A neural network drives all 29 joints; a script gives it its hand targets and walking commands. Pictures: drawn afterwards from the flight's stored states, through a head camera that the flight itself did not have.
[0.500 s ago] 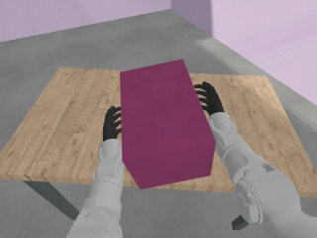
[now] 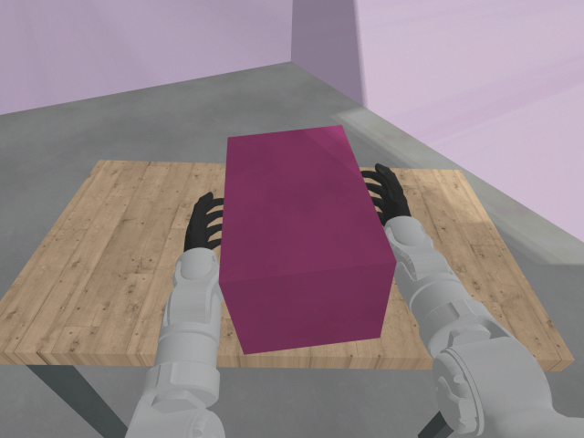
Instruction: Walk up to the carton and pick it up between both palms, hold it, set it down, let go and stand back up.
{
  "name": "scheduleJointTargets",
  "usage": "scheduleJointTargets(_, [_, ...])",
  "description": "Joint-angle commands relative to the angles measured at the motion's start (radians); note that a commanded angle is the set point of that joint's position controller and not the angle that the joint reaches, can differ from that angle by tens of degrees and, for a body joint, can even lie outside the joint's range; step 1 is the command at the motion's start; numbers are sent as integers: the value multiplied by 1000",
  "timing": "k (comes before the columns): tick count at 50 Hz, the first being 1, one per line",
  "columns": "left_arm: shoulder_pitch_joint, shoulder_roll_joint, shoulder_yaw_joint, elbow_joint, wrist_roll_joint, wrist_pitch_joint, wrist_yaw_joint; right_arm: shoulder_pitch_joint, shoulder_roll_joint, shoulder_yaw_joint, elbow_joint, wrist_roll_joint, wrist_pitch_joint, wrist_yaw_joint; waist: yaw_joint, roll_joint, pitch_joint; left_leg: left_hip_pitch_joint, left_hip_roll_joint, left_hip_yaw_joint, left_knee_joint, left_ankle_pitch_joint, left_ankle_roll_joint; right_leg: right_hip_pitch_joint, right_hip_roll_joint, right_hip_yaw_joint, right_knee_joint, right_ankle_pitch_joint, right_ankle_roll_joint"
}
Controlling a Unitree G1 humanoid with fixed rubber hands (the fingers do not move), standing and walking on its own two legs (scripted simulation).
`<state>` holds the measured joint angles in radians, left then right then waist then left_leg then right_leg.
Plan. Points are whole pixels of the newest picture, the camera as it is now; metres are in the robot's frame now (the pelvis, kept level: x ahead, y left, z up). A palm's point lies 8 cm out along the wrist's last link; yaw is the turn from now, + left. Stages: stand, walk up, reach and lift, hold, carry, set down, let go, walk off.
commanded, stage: reach and lift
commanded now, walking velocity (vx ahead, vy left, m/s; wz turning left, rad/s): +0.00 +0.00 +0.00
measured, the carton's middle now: (297, 229) +0.41 +0.01 +0.10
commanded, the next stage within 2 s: hold in 1.24 s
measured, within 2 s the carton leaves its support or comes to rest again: neither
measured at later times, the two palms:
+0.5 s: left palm (186, 238) +0.36 +0.16 +0.13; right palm (395, 230) +0.37 -0.12 +0.14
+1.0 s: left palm (183, 231) +0.36 +0.16 +0.15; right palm (397, 224) +0.37 -0.12 +0.15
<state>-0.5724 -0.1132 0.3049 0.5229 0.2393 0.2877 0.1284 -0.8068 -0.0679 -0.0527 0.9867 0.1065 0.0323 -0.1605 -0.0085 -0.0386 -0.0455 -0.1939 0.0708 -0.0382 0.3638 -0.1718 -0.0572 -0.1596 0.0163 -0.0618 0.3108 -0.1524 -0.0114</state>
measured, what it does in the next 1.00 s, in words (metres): stands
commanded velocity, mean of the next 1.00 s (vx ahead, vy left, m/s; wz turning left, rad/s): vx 0.00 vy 0.00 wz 0.00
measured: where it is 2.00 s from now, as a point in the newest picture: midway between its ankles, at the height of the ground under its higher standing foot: outside the picture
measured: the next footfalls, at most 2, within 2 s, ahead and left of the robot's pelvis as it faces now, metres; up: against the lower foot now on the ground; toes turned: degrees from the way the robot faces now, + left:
none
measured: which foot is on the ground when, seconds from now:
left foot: down 0.00-1.00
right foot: down 0.00-1.00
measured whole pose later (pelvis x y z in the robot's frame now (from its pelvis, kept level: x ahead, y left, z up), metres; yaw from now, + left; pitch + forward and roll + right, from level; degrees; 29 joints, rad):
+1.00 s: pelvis +0.00 +0.03 +0.00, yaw +1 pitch -7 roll -1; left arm -0.53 -0.09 0.24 0.18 0.25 0.60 0.05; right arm -0.65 -0.05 -0.01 0.57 0.20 0.28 -0.23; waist -0.09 -0.04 0.05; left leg -0.08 0.03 -0.04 0.39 -0.20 -0.02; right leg -0.01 -0.02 -0.07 0.29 -0.16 0.03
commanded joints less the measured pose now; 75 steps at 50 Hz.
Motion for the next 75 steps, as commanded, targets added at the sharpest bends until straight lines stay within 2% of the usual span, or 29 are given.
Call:
scheduleJointTargets(1, [-850,-600,-512,-300,-75,-59,-129,-675,749,340,-428,41,-30,102,-22,37,-604,166,-108,49,9,320,31,293,36,21,17,388,78])
scheduleJointTargets(3, [-800,-596,-525,-326,-81,-30,-140,-655,736,372,-482,59,-12,90,-29,36,-583,182,-114,45,13,351,29,315,39,20,16,430,83])
scheduleJointTargets(4, [-762,-603,-537,-324,-83,-14,-148,-642,732,386,-513,68,-6,80,-43,24,-565,191,-115,40,16,357,28,316,41,16,15,449,85])
scheduleJointTargets(5, [-767,-594,-539,-344,-88,-2,-154,-642,732,403,-540,80,5,76,-38,30,-558,189,-119,39,15,339,29,322,38,20,14,436,86])
scheduleJointTargets(8, [-741,-592,-573,-412,-101,33,-166,-600,729,419,-587,100,31,64,-57,27,-508,229,-114,30,15,356,23,309,45,15,2,415,85])
scheduleJointTargets(10, [-719,-594,-571,-409,-93,61,-175,-587,715,418,-588,104,49,62,-62,37,-453,214,-114,25,6,317,22,298,46,10,-6,370,85])
scheduleJointTargets(12, [-728,-600,-604,-442,-109,87,-180,-596,713,419,-638,111,58,58,-73,63,-454,238,-113,23,10,312,13,270,44,8,-16,331,80])
scheduleJointTargets(14, [-718,-604,-630,-467,-121,106,-179,-612,717,441,-703,121,66,56,-71,55,-460,262,-109,18,16,332,11,255,53,0,-17,331,77])
scheduleJointTargets(18, [-733,-619,-669,-490,-136,140,-175,-628,705,441,-752,132,90,54,-85,82,-464,292,-107,7,30,336,-2,212,61,-9,-24,271,70])
scheduleJointTargets(19, [-720,-609,-647,-466,-126,150,-175,-609,703,435,-730,129,104,55,-80,75,-426,286,-104,8,21,310,4,194,59,-11,-32,246,67])
scheduleJointTargets(22, [-690,-608,-617,-441,-110,174,-194,-585,691,410,-710,121,123,53,-91,64,-379,270,-108,16,7,273,6,201,59,-17,-42,208,65])
scheduleJointTargets(27, [-726,-621,-648,-484,-130,187,-190,-644,698,435,-789,142,121,61,-83,95,-460,315,-105,6,33,331,-6,178,68,-27,-29,203,61])
scheduleJointTargets(28, [-719,-613,-645,-477,-128,192,-190,-628,697,431,-784,139,130,58,-89,92,-443,315,-103,4,35,330,-6,167,68,-27,-32,194,60])
scheduleJointTargets(30, [-705,-614,-631,-464,-122,200,-192,-636,701,436,-790,142,136,59,-74,80,-434,314,-104,5,30,320,-2,170,68,-27,-33,185,60])
scheduleJointTargets(31, [-703,-604,-630,-461,-125,205,-199,-617,700,431,-793,134,143,54,-87,65,-420,289,-110,10,26,297,2,190,63,-22,-33,190,63])
scheduleJointTargets(34, [-728,-615,-640,-485,-132,205,-200,-631,699,435,-795,137,147,59,-89,74,-446,317,-106,9,24,304,-1,180,67,-29,-30,179,61])
scheduleJointTargets(36, [-748,-607,-648,-526,-138,203,-201,-614,709,438,-806,140,149,54,-99,93,-467,321,-113,9,37,339,-4,194,63,-28,-22,211,63])
scheduleJointTargets(40, [-709,-583,-612,-465,-116,221,-216,-620,694,421,-788,130,161,50,-96,62,-408,309,-114,16,13,289,11,201,58,-25,-33,194,66])
scheduleJointTargets(44, [-716,-583,-614,-489,-116,227,-221,-621,691,431,-793,142,165,43,-96,70,-408,310,-116,17,18,329,6,214,59,-28,-30,220,68])
scheduleJointTargets(47, [-716,-571,-604,-472,-120,232,-227,-653,702,441,-826,151,165,39,-87,49,-416,303,-119,20,15,316,18,220,56,-27,-34,222,74])
scheduleJointTargets(51, [-747,-562,-629,-536,-147,227,-221,-638,715,468,-856,163,177,30,-92,45,-455,307,-121,22,27,344,16,235,56,-25,-23,273,78])
scheduleJointTargets(54, [-733,-542,-603,-499,-126,240,-230,-642,709,463,-849,164,188,23,-85,42,-432,294,-129,28,17,306,26,244,54,-24,-27,262,83])
scheduleJointTargets(58, [-740,-527,-588,-511,-124,249,-237,-633,718,467,-846,177,198,19,-76,39,-422,277,-132,33,10,290,31,260,52,-23,-24,270,85])
scheduleJointTargets(61, [-737,-537,-597,-498,-130,256,-239,-650,705,460,-850,175,203,14,-87,38,-425,281,-129,33,9,282,27,252,54,-22,-29,267,85])
scheduleJointTargets(63, [-752,-525,-594,-506,-131,259,-242,-667,721,471,-877,183,205,10,-81,36,-445,277,-136,34,14,285,35,262,51,-22,-26,284,89])
scheduleJointTargets(66, [-766,-542,-619,-568,-146,257,-235,-651,718,482,-884,201,209,8,-87,69,-476,314,-131,29,25,347,19,253,56,-23,-18,302,86])
scheduleJointTargets(70, [-736,-517,-580,-522,-120,278,-244,-638,693,459,-845,184,224,8,-83,47,-406,295,-133,35,7,305,22,245,59,-34,-34,249,84])
scheduleJointTargets(74, [-731,-545,-622,-582,-136,289,-239,-645,685,474,-893,215,224,6,-96,70,-446,332,-127,27,25,373,9,244,68,-33,-31,266,81])
scheduleJointTargets(75, [-731,-531,-611,-570,-131,292,-237,-646,684,472,-888,215,229,9,-86,67,-421,323,-127,28,19,352,12,235,66,-33,-36,243,79])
